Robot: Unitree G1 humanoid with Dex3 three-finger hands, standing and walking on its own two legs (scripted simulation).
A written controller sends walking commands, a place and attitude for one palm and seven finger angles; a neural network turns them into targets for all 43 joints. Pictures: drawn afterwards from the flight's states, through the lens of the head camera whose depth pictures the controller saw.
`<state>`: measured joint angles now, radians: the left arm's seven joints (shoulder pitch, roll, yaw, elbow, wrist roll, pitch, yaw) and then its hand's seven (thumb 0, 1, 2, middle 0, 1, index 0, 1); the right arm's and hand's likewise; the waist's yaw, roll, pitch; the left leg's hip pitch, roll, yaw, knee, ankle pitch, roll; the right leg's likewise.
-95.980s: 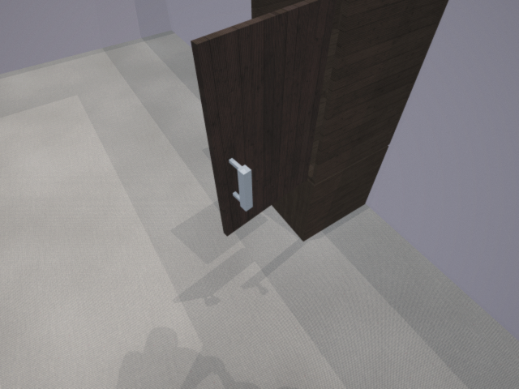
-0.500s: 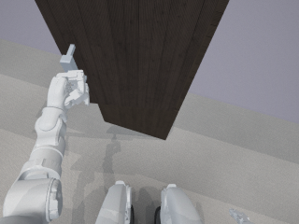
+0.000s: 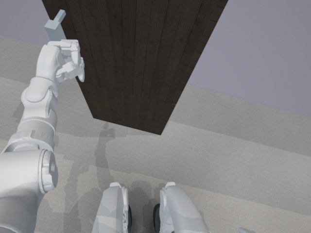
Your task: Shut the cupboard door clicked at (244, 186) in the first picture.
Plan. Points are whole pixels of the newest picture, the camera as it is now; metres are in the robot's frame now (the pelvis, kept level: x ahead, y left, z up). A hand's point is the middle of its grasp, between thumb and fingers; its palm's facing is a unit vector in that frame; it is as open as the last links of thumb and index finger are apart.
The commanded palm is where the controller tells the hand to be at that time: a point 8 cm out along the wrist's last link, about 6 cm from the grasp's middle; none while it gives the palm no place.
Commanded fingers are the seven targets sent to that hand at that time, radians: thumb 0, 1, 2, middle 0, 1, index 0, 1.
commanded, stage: push the door shut along its arc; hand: left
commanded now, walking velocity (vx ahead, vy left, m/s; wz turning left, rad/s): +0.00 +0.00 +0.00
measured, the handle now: (66, 42) +0.59 +0.21 +0.04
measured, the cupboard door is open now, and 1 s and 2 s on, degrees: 1 0 0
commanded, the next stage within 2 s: pull the fist back off the door in 0.32 s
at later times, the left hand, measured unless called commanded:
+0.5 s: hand (82, 63) +0.52 +0.16 +0.05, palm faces -0.13 -0.99 +0.01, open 3.2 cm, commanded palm +0.54 +0.14 +0.05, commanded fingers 0.00 0.90 0.90 -1.30 -1.50 -1.30 -1.50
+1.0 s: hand (93, 63) +0.52 +0.13 +0.04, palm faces +0.10 -0.99 -0.03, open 3.1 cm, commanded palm +0.47 +0.17 +0.05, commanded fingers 0.00 0.90 0.90 -1.30 -1.50 -1.30 -1.50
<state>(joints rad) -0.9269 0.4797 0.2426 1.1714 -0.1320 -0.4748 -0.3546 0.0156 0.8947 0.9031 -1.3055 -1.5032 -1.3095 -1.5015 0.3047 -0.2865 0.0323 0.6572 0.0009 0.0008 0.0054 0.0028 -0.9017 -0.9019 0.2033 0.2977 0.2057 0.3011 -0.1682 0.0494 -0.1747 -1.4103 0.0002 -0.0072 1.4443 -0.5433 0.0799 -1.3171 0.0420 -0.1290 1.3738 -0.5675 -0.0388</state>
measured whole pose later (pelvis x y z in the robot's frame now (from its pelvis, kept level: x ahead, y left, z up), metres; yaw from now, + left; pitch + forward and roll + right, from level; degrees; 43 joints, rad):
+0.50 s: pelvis -0.02 +0.00 -0.01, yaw +0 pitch +30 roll -8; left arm -1.09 0.47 0.18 1.23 -0.11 -0.42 -0.26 0.02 0.90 0.90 -1.31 -1.50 -1.37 -1.50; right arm 0.32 -0.28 0.05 0.69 -0.03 -0.06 0.00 0.00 -0.90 -0.90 0.20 0.30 0.21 0.30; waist -0.17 0.03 -0.17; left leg -1.50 -0.01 -0.05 1.48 -0.52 0.07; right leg -1.38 0.03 -0.18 1.40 -0.55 -0.05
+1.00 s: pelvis +0.00 -0.01 +0.01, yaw -2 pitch +29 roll -3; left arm -0.83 0.39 0.38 1.12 -0.06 -0.50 -0.03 0.01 0.89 0.90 -1.30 -1.50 -1.30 -1.50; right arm 0.41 -0.26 0.03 0.64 -0.04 0.02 0.07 0.00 -0.90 -0.90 0.20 0.30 0.20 0.30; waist -0.19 0.07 -0.18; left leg -1.37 0.03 0.04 1.39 -0.54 0.06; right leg -1.31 0.07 -0.08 1.34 -0.55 -0.05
